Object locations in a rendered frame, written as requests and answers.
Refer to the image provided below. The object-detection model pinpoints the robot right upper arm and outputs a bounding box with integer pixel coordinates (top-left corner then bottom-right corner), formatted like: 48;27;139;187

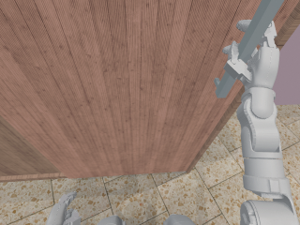
240;200;298;225

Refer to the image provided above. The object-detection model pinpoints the robot thigh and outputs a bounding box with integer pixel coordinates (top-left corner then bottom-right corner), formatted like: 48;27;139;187
97;216;127;225
163;214;196;225

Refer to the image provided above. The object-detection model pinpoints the right robot hand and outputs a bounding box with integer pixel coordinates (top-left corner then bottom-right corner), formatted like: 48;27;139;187
222;20;280;91

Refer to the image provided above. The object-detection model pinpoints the right robot forearm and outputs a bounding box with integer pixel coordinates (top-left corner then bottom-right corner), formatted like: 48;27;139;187
236;86;300;225

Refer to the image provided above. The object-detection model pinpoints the left robot hand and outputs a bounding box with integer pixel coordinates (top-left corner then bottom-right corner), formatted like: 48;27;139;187
46;191;82;225

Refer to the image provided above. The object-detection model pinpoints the handle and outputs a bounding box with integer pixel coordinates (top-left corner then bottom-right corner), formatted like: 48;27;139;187
214;0;284;98

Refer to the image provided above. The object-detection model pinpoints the right robot thigh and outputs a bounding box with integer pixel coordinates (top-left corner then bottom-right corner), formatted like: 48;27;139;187
163;214;196;225

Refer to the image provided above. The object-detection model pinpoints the wardrobe door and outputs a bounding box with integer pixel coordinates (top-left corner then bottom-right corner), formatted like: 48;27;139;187
0;115;61;176
0;0;299;179

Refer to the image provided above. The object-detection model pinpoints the left robot thigh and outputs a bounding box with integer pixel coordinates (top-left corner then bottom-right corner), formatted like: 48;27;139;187
97;216;127;225

